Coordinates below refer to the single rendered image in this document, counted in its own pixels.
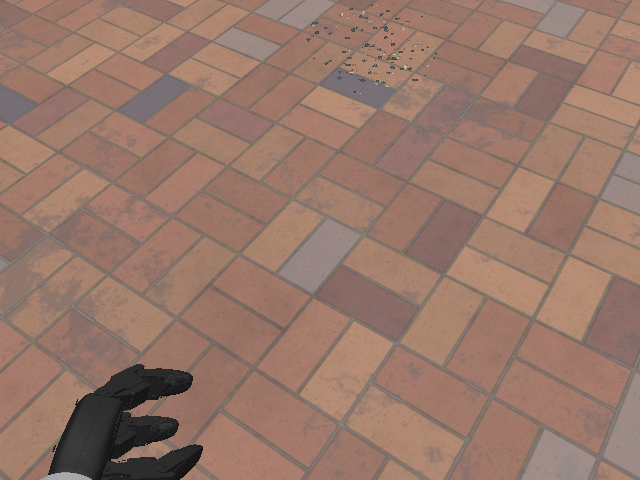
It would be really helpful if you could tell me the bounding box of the robot left hand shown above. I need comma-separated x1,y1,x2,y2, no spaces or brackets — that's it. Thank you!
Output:
48,364,203,480

